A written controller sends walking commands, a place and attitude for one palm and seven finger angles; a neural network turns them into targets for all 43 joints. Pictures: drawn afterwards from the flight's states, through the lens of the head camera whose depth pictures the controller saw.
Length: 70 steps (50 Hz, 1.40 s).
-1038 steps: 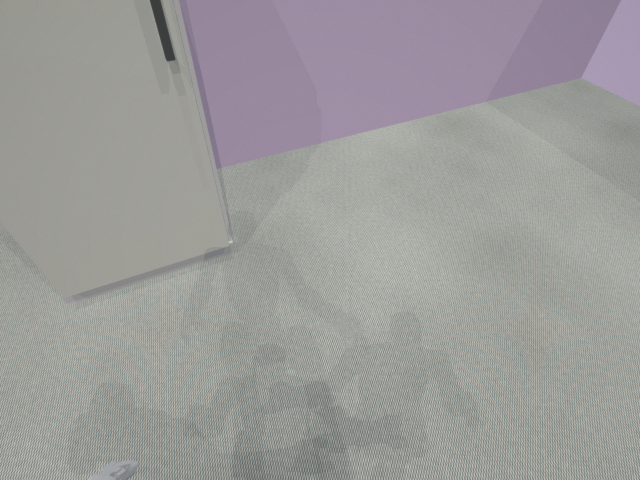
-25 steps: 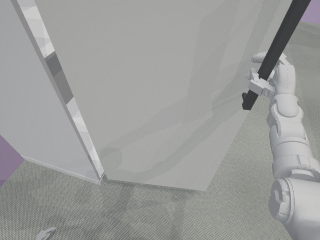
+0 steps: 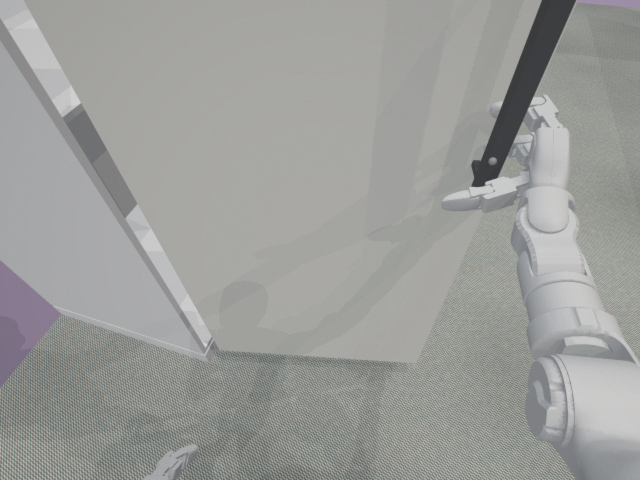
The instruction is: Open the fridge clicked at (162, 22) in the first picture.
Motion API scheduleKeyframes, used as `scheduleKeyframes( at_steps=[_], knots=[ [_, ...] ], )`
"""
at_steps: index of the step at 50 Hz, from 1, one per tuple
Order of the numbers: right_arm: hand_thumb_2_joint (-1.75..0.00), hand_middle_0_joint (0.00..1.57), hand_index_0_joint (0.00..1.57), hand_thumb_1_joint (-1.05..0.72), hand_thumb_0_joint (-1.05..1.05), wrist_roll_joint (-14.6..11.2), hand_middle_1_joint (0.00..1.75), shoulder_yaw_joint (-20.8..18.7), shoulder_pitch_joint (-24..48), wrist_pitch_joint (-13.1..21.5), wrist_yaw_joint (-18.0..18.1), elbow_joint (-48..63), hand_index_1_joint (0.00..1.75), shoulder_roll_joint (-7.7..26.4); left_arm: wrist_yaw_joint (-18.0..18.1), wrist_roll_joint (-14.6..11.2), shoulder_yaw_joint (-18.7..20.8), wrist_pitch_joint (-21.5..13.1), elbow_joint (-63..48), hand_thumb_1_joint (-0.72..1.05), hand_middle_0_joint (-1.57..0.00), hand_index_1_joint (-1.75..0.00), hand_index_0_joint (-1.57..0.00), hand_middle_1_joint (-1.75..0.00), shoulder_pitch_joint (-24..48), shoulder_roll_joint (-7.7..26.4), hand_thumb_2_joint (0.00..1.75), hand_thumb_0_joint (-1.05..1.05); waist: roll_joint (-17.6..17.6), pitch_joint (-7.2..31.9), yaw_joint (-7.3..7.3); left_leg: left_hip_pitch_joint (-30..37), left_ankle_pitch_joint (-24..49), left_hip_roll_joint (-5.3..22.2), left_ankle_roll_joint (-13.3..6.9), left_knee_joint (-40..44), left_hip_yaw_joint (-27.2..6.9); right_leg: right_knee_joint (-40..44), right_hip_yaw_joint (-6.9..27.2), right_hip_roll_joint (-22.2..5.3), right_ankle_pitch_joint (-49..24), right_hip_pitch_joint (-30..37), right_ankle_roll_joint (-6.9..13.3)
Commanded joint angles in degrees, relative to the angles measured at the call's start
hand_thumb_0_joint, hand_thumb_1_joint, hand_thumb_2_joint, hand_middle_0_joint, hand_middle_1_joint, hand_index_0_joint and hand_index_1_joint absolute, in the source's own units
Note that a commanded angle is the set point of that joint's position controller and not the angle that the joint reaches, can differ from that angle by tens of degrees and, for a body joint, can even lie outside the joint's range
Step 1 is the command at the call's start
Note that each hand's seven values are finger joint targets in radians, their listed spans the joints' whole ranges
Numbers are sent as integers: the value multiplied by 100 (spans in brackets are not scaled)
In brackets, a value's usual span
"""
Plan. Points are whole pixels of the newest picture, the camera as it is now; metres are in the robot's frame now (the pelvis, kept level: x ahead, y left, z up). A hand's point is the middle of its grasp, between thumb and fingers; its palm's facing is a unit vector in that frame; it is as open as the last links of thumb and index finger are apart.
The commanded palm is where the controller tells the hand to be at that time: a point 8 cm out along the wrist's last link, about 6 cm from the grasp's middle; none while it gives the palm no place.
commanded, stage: loosen the grip on the handle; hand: right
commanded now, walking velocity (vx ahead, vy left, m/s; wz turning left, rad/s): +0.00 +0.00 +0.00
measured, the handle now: (528, 51) +0.51 -0.16 +0.28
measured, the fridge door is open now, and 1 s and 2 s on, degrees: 77 74 74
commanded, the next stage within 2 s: slip the hand off the handle in 0.04 s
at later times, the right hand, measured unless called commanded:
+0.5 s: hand (525, 165) +0.48 -0.20 +0.15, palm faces +0.26 +0.95 -0.19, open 14.6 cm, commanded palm +0.45 -0.24 +0.16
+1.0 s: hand (558, 194) +0.44 -0.23 +0.14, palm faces +0.21 +0.97 -0.14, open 14.7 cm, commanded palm +0.40 -0.27 +0.16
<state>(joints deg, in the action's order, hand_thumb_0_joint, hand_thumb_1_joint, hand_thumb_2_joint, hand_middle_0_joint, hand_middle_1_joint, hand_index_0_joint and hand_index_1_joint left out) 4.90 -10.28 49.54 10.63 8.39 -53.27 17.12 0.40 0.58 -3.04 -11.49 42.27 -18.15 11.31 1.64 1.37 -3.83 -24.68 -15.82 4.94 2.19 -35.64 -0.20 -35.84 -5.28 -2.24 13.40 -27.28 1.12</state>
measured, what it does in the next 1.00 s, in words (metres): shifts its weight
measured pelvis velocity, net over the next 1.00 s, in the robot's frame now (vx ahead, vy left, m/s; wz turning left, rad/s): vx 0.05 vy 0.03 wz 0.00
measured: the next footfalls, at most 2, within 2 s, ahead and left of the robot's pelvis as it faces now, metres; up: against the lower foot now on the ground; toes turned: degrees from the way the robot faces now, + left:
none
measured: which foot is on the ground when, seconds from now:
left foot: down 0.00-1.00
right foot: down 0.00-1.00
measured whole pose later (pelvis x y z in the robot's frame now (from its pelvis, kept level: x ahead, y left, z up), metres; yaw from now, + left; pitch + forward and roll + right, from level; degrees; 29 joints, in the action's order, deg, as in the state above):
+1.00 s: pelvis +0.05 +0.03 +0.00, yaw +0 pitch +7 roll +1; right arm -5.1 -21.8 27.5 10.8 -9.3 -36.3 24.4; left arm 2.8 -2.3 0.1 -2.4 37.4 -19.8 14.9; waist -0.5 4.7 -1.6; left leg -22.4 -19.7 2.5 2.1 -35.5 1.1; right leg -37.2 -3.7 -4.7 17.9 -25.8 -1.2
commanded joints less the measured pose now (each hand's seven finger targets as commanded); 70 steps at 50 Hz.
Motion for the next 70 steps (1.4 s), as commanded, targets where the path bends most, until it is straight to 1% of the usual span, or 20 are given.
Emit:
scheduleKeyframes(
  at_steps=[1,6,7,9,12,15,19,26,28,32,33,36,41,43,47,48,56,57,62,70],
  knots=[
    [-20,25,25,55,0,-126,115,-47,2805,439,90,1637,115,758,45,-18,580,-186,-607,90,-20,-30,-20,-30,-137,1159,90,0,-691,2379,8,-259,607,-551,-378,323,363,549,696,-57,-643,2136,-178],
    [-20,25,25,55,0,-258,115,-246,2196,303,30,2212,115,911,10,-83,666,-29,-710,90,-20,-30,-20,-30,-138,1182,90,0,-263,2454,130,255,1169,-597,-339,371,360,387,452,2,-1465,1951,-100],
    [-20,25,25,55,0,-116,115,-442,2492,261,67,1105,115,1322,95,-47,617,63,-464,90,-20,-30,-20,-30,-304,1229,90,0,317,1608,-180,35,1033,-577,-293,434,359,331,427,27,-1078,1298,-36],
    [-20,25,25,55,0,-40,115,-533,2304,340,2,1260,115,1454,49,-75,622,188,-595,90,-20,-30,-20,-30,-310,1201,90,0,106,1530,-22,144,954,-559,-304,408,325,375,331,94,-792,1015,-19],
    [-20,25,25,55,0,44,115,-905,2125,429,-95,1456,115,1983,101,-75,652,331,-722,90,-20,-30,-20,-30,-242,1200,90,0,-314,2061,183,491,1181,-532,-348,339,250,303,230,185,-967,1129,-1],
    [-20,25,25,55,0,-112,115,-729,1960,436,-370,1551,115,1807,102,-124,659,412,-790,90,-20,-30,-20,-30,-235,1176,90,0,-334,2164,132,603,1472,-530,-323,385,196,236,154,203,-1056,1157,20],
    [-20,25,25,55,0,-392,115,-1172,1905,637,-763,1890,115,2399,198,-173,707,499,-839,90,-20,-30,-20,-30,-244,1238,90,0,-11,2403,141,1041,1825,-538,-242,442,60,201,80,230,-1040,1043,98],
    [-20,25,25,55,0,-563,115,-1133,1843,703,-1335,1534,115,2592,282,-237,663,572,-717,90,-20,-30,-20,-30,-284,1256,90,0,-310,1858,-13,636,1711,-527,-204,508,33,143,118,239,-820,952,121],
    [-20,25,25,55,0,-638,115,-1080,1769,662,-1474,1558,115,2535,306,-259,678,586,-747,90,-20,-30,-20,-30,-292,1258,90,0,-398,1997,-6,644,1794,-522,-209,487,43,111,129,246,-927,1047,124],
    [-20,25,25,55,0,-842,115,-951,1876,613,-1701,1263,115,2374,358,-263,648,578,-745,90,-20,-30,-20,-30,-373,1271,90,0,-79,1760,-114,464,1681,-529,-189,510,107,70,192,241,-858,971,150],
    [-20,25,25,55,0,-821,115,-1242,1883,613,-1716,1183,115,2746,356,-253,667,591,-702,90,-20,-30,-20,-30,-402,1325,90,0,-43,1889,-53,487,1727,-517,-168,492,56,56,213,216,-869,942,137],
    [-20,25,25,55,0,-754,115,-1384,1903,711,-1743,1298,115,2928,349,-230,653,642,-774,90,-20,-30,-20,-30,-414,1313,90,0,-218,2170,25,583,1844,-527,-192,358,71,25,226,234,-1044,966,124],
    [-20,25,25,55,0,-854,115,-1293,657,793,-1782,2130,115,2473,249,-239,683,661,-1054,90,-20,-30,-20,-30,-280,1219,90,0,-680,2569,323,804,2291,-588,-281,177,177,-14,182,210,-1705,1311,76],
    [-20,25,25,55,0,-988,115,-1445,239,686,-1774,2430,115,2516,241,-256,699,658,-1119,90,-20,-30,-20,-30,-231,1250,90,0,-429,2461,373,867,2325,-613,-268,189,218,16,201,172,-1753,1268,82],
    [-20,25,25,55,0,-1165,115,-1659,-94,377,-1676,3031,115,2570,311,-293,670,662,-1257,90,-20,-30,-20,-30,-48,1252,90,0,-246,2020,416,945,2073,-618,-265,276,285,171,208,158,-1557,1116,84],
    [-20,25,25,55,0,-1114,115,-1645,-76,335,-1635,3308,115,2565,300,-288,662,649,-1276,90,-20,-30,-20,-30,39,1228,90,0,-478,2067,429,866,2025,-617,-267,287,262,204,216,152,-1556,1232,67],
    [-20,25,25,55,0,-1106,115,-1024,-768,199,-1535,4511,115,1813,342,-267,582,420,-1327,90,-20,-30,-20,-30,361,1118,90,0,-898,1903,372,522,1362,-665,-326,325,404,314,431,59,-1482,1711,-47],
    [-20,25,25,55,0,-1172,115,-818,-841,133,-1553,4527,115,1551,373,-275,565,380,-1340,90,-20,-30,-20,-30,389,1099,90,0,-739,1775,324,526,1310,-670,-323,369,428,322,426,67,-1393,1687,-20],
    [-20,25,25,55,0,-1197,115,-690,-747,-330,-1494,4353,115,1470,494,-318,456,289,-1320,90,-20,-30,-20,-30,605,1111,90,0,-551,1176,310,311,541,-610,-317,555,443,562,546,102,-375,1383,-46],
    [-20,25,25,55,0,-1097,115,-878,-982,-158,-1340,4857,115,1618,488,-246,385,117,-1360,90,-20,-30,-20,-30,825,1021,90,0,-531,1675,459,574,583,-593,-331,524,424,556,537,117,-519,1644,-70]
  ],
)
